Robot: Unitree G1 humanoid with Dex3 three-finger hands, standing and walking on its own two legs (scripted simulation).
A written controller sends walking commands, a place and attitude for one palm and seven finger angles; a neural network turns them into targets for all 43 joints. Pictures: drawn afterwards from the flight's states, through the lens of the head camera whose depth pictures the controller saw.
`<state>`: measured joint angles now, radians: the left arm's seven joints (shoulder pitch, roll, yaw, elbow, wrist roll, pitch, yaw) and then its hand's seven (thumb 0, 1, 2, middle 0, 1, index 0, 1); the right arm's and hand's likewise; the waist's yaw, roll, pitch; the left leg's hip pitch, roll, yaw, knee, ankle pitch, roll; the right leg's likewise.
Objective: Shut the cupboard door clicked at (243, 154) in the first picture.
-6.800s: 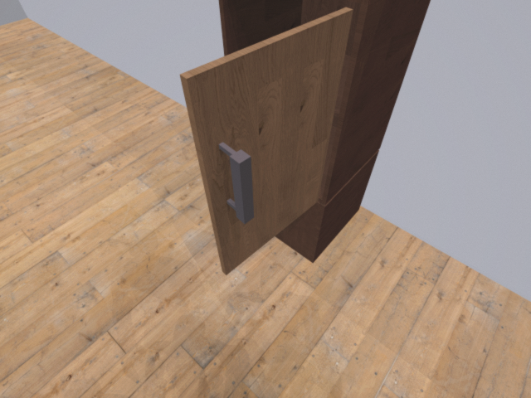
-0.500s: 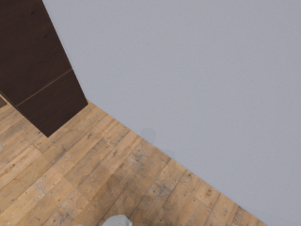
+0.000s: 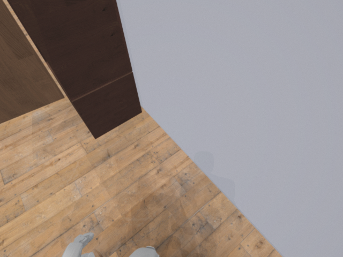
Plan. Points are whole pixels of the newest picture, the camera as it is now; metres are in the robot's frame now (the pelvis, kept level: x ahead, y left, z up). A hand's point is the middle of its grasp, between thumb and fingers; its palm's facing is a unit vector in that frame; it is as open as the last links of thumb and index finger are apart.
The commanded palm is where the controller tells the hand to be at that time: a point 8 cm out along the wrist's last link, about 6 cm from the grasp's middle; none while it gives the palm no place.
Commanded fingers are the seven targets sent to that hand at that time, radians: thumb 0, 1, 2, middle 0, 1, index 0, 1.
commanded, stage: turn to face it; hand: left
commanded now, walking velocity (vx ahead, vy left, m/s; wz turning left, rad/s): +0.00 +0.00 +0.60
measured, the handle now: out of the picture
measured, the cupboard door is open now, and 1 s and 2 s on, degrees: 84 84 84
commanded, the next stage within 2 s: take the last steps up to it in 0.86 s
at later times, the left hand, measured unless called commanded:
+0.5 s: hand out of the picture -0.01 +0.25 -0.17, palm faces +0.35 -0.90 -0.26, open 7.4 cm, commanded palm none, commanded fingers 0.00 0.90 0.90 -0.20 -0.30 -0.20 -0.30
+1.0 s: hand out of the picture +0.00 +0.18 -0.14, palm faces +0.50 -0.83 -0.25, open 7.3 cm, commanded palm none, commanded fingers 0.00 0.90 0.90 -0.20 -0.30 -0.20 -0.30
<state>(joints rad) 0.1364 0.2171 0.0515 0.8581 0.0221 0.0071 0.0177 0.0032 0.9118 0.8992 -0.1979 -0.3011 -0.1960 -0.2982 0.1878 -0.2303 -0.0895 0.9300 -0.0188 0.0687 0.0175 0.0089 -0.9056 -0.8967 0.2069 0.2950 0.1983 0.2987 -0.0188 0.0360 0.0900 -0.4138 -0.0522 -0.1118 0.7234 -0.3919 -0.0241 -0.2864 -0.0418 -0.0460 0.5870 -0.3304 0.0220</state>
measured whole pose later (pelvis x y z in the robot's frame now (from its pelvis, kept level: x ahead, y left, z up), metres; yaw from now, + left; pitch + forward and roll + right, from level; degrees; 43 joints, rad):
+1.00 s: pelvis +0.04 -0.02 +0.01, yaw +30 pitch +0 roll +2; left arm 0.21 0.15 0.04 0.94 0.02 -0.01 0.03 0.00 0.93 0.90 -0.20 -0.30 -0.20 -0.30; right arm 0.18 -0.22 -0.08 1.01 -0.01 0.08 0.01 0.01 -0.91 -0.90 0.20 0.29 0.19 0.30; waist -0.02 0.02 0.10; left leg -0.44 -0.01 0.00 1.02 -0.44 -0.05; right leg -0.19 -0.07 -0.13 0.50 -0.31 -0.02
